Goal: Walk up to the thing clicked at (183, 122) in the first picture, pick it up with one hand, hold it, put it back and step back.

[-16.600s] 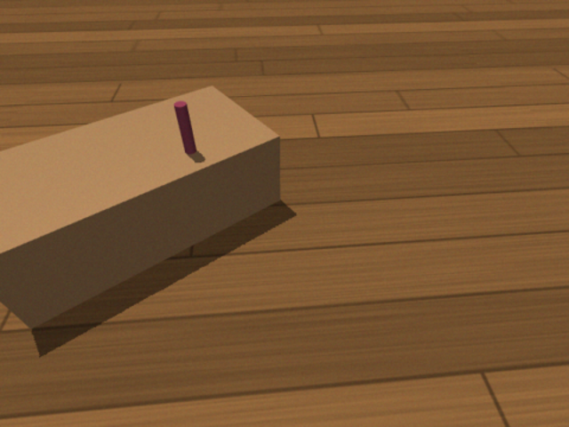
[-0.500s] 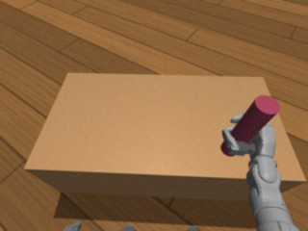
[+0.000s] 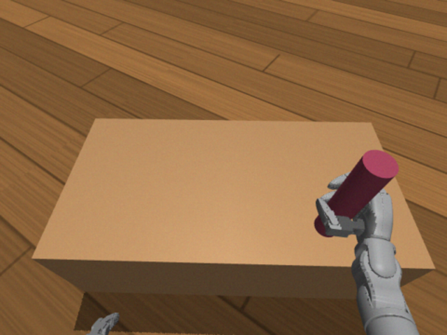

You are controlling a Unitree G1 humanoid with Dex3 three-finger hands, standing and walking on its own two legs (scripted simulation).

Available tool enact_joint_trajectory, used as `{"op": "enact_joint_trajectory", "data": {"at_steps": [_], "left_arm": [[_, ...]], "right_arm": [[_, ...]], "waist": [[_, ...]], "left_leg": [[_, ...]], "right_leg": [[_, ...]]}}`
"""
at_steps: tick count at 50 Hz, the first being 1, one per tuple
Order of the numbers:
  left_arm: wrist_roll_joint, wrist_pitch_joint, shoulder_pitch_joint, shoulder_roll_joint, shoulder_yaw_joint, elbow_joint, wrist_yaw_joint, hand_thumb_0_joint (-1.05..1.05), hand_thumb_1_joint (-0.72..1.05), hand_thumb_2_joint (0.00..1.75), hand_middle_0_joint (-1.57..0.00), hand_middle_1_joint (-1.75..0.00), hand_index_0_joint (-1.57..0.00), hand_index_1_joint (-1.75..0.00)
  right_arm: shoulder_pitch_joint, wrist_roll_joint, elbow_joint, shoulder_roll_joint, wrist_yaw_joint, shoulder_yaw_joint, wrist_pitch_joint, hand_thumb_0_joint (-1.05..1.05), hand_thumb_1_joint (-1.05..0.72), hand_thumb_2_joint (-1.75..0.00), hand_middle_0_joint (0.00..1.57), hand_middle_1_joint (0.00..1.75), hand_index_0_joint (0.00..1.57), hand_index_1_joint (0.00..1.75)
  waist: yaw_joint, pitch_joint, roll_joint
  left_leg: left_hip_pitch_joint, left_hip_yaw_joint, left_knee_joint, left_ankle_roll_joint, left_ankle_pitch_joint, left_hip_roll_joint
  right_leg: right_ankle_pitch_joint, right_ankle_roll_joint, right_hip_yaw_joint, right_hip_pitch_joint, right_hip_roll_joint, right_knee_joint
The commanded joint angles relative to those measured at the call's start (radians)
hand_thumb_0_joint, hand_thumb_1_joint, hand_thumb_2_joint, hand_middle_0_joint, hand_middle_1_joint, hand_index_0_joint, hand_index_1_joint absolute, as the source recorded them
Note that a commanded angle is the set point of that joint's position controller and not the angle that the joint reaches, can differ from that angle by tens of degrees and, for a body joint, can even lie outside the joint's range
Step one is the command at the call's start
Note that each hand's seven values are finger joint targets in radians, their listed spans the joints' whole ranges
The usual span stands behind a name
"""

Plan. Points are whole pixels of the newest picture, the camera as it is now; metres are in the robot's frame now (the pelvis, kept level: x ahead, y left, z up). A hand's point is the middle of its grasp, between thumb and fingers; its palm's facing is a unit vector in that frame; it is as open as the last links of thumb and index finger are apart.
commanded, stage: hold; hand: right
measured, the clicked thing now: (348, 200) +0.35 -0.18 +0.07
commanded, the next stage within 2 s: none
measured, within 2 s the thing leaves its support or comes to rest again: neither
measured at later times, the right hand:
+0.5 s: hand (344, 206) +0.34 -0.18 +0.06, palm faces +0.20 +0.98 -0.01, open 6.8 cm
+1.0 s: hand (348, 211) +0.33 -0.18 +0.07, palm faces +0.19 +0.98 -0.01, open 6.8 cm
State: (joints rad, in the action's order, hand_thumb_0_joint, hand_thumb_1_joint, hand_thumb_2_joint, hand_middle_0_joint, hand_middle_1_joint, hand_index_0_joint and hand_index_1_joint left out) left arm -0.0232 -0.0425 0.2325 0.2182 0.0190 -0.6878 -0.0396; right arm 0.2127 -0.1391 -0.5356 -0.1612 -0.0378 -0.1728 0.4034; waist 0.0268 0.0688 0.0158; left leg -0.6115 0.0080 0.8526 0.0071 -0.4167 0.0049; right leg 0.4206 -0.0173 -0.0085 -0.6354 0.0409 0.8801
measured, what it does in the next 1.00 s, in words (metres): stands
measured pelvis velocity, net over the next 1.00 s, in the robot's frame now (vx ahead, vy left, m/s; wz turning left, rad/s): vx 0.00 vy -0.01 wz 0.00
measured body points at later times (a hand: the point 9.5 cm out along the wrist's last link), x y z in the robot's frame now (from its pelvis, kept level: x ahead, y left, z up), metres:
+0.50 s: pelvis +0.01 -0.01 +0.01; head +0.05 -0.01 +0.46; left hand +0.14 +0.24 -0.10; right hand +0.33 -0.23 +0.06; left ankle +0.00 +0.13 -0.70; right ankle +0.01 -0.13 -0.70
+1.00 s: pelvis +0.00 -0.01 +0.01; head +0.03 -0.01 +0.46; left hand +0.13 +0.23 -0.10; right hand +0.31 -0.23 +0.07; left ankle +0.00 +0.13 -0.70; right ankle +0.01 -0.13 -0.70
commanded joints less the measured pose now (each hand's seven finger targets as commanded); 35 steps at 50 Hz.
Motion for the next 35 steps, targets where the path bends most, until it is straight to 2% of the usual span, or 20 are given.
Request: {"op": "enact_joint_trajectory", "data": {"at_steps": [1, 4, 5, 6, 7, 9, 11, 12, 16, 18, 20, 23, 26, 27, 28, 29, 30, 33, 34, 35], "left_arm": [[0.006, -0.035, -0.005, 0.123, 0.033, 0.113, -0.014, 0.00, 0.90, 0.90, -0.19, -0.30, -0.19, -0.30], [0.004, -0.033, -0.004, 0.126, 0.036, 0.117, -0.015, 0.00, 0.90, 0.90, -0.19, -0.30, -0.19, -0.30], [0.005, -0.032, -0.014, 0.125, 0.033, 0.117, -0.015, 0.00, 0.90, 0.90, -0.20, -0.31, -0.20, -0.30], [0.004, -0.030, -0.002, 0.137, 0.046, 0.113, -0.017, 0.00, 0.90, 0.90, -0.20, -0.31, -0.20, -0.31], [0.004, -0.031, -0.010, 0.122, 0.033, 0.115, -0.015, 0.00, 0.90, 0.90, -0.19, -0.31, -0.20, -0.30], [0.004, -0.032, -0.019, 0.123, 0.034, 0.120, -0.015, 0.00, 0.90, 0.90, -0.20, -0.31, -0.20, -0.31], [0.004, -0.030, -0.019, 0.122, 0.032, 0.121, -0.017, 0.00, 0.90, 0.91, -0.20, -0.31, -0.20, -0.31], [0.005, -0.030, -0.021, 0.116, 0.028, 0.124, -0.016, 0.00, 0.90, 0.91, -0.20, -0.31, -0.20, -0.31], [0.006, -0.031, -0.026, 0.120, 0.030, 0.124, -0.017, 0.00, 0.90, 0.91, -0.20, -0.31, -0.20, -0.31], [0.007, -0.027, -0.007, 0.137, 0.047, 0.112, -0.022, 0.00, 0.90, 0.91, -0.20, -0.31, -0.20, -0.31], [0.008, -0.028, -0.022, 0.113, 0.028, 0.121, -0.017, 0.00, 0.90, 0.91, -0.20, -0.31, -0.20, -0.31], [0.007, -0.025, -0.011, 0.135, 0.042, 0.112, -0.016, 0.00, 0.90, 0.90, -0.20, -0.31, -0.20, -0.31], [0.010, -0.028, -0.023, 0.123, 0.034, 0.123, -0.014, 0.00, 0.90, 0.91, -0.20, -0.31, -0.20, -0.31], [0.009, -0.026, -0.020, 0.131, 0.044, 0.118, -0.013, 0.00, 0.90, 0.90, -0.20, -0.31, -0.21, -0.31], [0.009, -0.026, -0.018, 0.125, 0.038, 0.124, -0.013, 0.00, 0.90, 0.91, -0.20, -0.31, -0.20, -0.31], [0.010, -0.028, -0.032, 0.110, 0.027, 0.134, -0.010, 0.00, 0.90, 0.90, -0.20, -0.31, -0.20, -0.31], [0.011, -0.030, -0.031, 0.109, 0.026, 0.134, -0.010, 0.00, 0.91, 0.91, -0.20, -0.31, -0.20, -0.31], [0.009, -0.029, -0.026, 0.130, 0.043, 0.124, -0.016, 0.00, 0.90, 0.91, -0.20, -0.31, -0.20, -0.31], [0.011, -0.031, -0.036, 0.115, 0.031, 0.130, -0.016, 0.00, 0.90, 0.91, -0.20, -0.31, -0.20, -0.31], [0.009, -0.031, -0.024, 0.129, 0.045, 0.123, -0.019, 0.00, 0.91, 0.90, -0.20, -0.31, -0.21, -0.31]], "right_arm": [[0.324, -0.009, 0.276, -0.141, -0.005, -0.049, 0.098, 0.00, -0.40, -1.37, 1.38, 1.48, 1.40, 1.48], [0.322, -0.006, 0.309, -0.141, -0.005, -0.039, 0.096, 0.00, -0.39, -1.36, 1.37, 1.47, 1.39, 1.47], [0.304, -0.007, 0.306, -0.137, -0.004, -0.031, 0.095, 0.00, -0.40, -1.35, 1.36, 1.46, 1.39, 1.46], [0.348, -0.004, 0.354, -0.151, -0.008, -0.033, 0.099, 0.00, -0.39, -1.35, 1.36, 1.47, 1.39, 1.47], [0.313, -0.002, 0.294, -0.138, -0.007, -0.034, 0.094, 0.00, -0.41, -1.37, 1.37, 1.48, 1.40, 1.48], [0.324, -0.005, 0.325, -0.137, -0.009, -0.031, 0.097, 0.00, -0.42, -1.36, 1.37, 1.47, 1.39, 1.47], [0.316, -0.004, 0.336, -0.153, -0.012, -0.044, 0.098, 0.00, -0.40, -1.35, 1.36, 1.46, 1.38, 1.46], [0.317, -0.005, 0.340, -0.137, -0.010, -0.024, 0.094, 0.00, -0.41, -1.36, 1.36, 1.47, 1.39, 1.47], [0.297, -0.008, 0.340, -0.135, -0.013, -0.026, 0.088, 0.00, -0.40, -1.34, 1.34, 1.44, 1.37, 1.44], [0.300, -0.004, 0.361, -0.141, -0.017, -0.022, 0.085, 0.00, -0.39, -1.34, 1.34, 1.45, 1.37, 1.45], [0.249, -0.004, 0.305, -0.098, -0.010, 0.006, 0.071, 0.00, -0.38, -1.34, 1.34, 1.45, 1.37, 1.45], [0.296, -0.002, 0.356, -0.126, -0.012, -0.009, 0.071, 0.00, -0.39, -1.34, 1.34, 1.44, 1.37, 1.44], [0.264, -0.006, 0.347, -0.107, -0.013, 0.002, 0.066, 0.00, -0.40, -1.33, 1.34, 1.44, 1.36, 1.44], [0.257, -0.006, 0.371, -0.130, -0.017, -0.017, 0.067, 0.00, -0.39, -1.33, 1.33, 1.43, 1.36, 1.43], [0.261, -0.005, 0.375, -0.118, -0.016, -0.003, 0.067, 0.00, -0.40, -1.34, 1.34, 1.44, 1.37, 1.44], [0.228, -0.006, 0.359, -0.104, -0.012, 0.004, 0.065, 0.00, -0.40, -1.33, 1.34, 1.44, 1.36, 1.44], [0.235, -0.010, 0.361, -0.090, -0.011, 0.015, 0.065, 0.00, -0.40, -1.33, 1.33, 1.43, 1.35, 1.43], [0.283, -0.006, 0.418, -0.132, -0.020, -0.011, 0.070, 0.00, -0.40, -1.32, 1.33, 1.43, 1.35, 1.43], [0.237, -0.005, 0.399, -0.108, -0.020, 0.006, 0.066, 0.00, -0.41, -1.33, 1.33, 1.43, 1.35, 1.43], [0.290, -0.004, 0.439, -0.118, -0.022, 0.010, 0.067, 0.00, -0.43, -1.33, 1.34, 1.43, 1.36, 1.43]], "waist": [[0.001, 0.323, -0.025], [-0.003, 0.346, -0.003], [-0.004, 0.319, 0.018], [-0.001, 0.348, 0.022], [0.004, 0.333, 0.007], [0.000, 0.309, 0.029], [-0.006, 0.337, 0.015], [-0.001, 0.328, 0.015], [-0.007, 0.300, 0.016], [-0.003, 0.316, 0.015], [0.004, 0.274, -0.010], [-0.006, 0.298, 0.044], [-0.009, 0.271, 0.028], [-0.020, 0.287, 0.030], [-0.011, 0.296, 0.014], [-0.020, 0.287, 0.011], [-0.007, 0.290, -0.005], [-0.008, 0.280, 0.029], [-0.010, 0.289, 0.002], [0.003, 0.281, 0.016]], "left_leg": [[0.168, 0.001, -0.117, -0.009, 0.316, 0.012], [0.188, -0.002, -0.113, -0.007, 0.368, 0.009], [0.177, -0.002, -0.116, -0.010, 0.351, 0.009], [0.182, -0.003, -0.112, -0.011, 0.362, 0.009], [0.170, 0.001, -0.118, -0.010, 0.352, 0.012], [0.160, 0.004, -0.125, -0.013, 0.316, 0.014], [0.188, 0.001, -0.128, -0.010, 0.338, 0.011], [0.193, 0.002, -0.131, -0.010, 0.341, 0.011], [0.191, 0.007, -0.138, -0.011, 0.324, 0.013], [0.203, 0.006, -0.136, -0.011, 0.347, 0.012], [0.193, 0.011, -0.142, -0.009, 0.350, 0.013], [0.176, 0.018, -0.134, -0.016, 0.354, 0.017], [0.187, 0.024, -0.142, -0.016, 0.324, 0.019], [0.209, 0.018, -0.146, -0.016, 0.331, 0.016], [0.213, 0.019, -0.148, -0.014, 0.342, 0.017], [0.225, 0.019, -0.151, -0.012, 0.345, 0.015], [0.229, 0.017, -0.151, -0.010, 0.359, 0.014], [0.216, 0.009, -0.157, -0.012, 0.343, 0.011], [0.227, 0.010, -0.159, -0.010, 0.346, 0.012], [0.221, 0.005, -0.164, -0.010, 0.336, 0.009]], "right_leg": [[-0.267, 0.033, 0.009, 0.182, -0.023, -0.106], [-0.314, 0.033, 0.012, 0.203, -0.027, -0.100], [-0.306, 0.030, 0.014, 0.205, -0.027, -0.108], [-0.318, 0.030, 0.011, 0.223, -0.026, -0.106], [-0.317, 0.029, 0.009, 0.219, -0.025, -0.110], [-0.288, 0.025, 0.008, 0.217, -0.023, -0.124], [-0.301, 0.028, 0.010, 0.234, -0.024, -0.120], [-0.302, 0.027, 0.010, 0.229, -0.025, -0.127], [-0.293, 0.025, 0.008, 0.228, -0.023, -0.140], [-0.319, 0.024, 0.006, 0.253, -0.022, -0.140], [-0.326, 0.025, 0.006, 0.234, -0.021, -0.144], [-0.388, 0.013, -0.004, 0.287, -0.013, -0.149], [-0.346, 0.012, -0.006, 0.263, -0.014, -0.168], [-0.336, 0.016, 0.000, 0.264, -0.018, -0.164], [-0.346, 0.017, -0.001, 0.270, -0.018, -0.165], [-0.342, 0.019, 0.003, 0.264, -0.021, -0.161], [-0.349, 0.021, 0.003, 0.264, -0.022, -0.159], [-0.324, 0.024, 0.008, 0.271, -0.024, -0.160], [-0.322, 0.025, 0.007, 0.277, -0.024, -0.160], [-0.299, 0.027, 0.010, 0.264, -0.026, -0.162]]}}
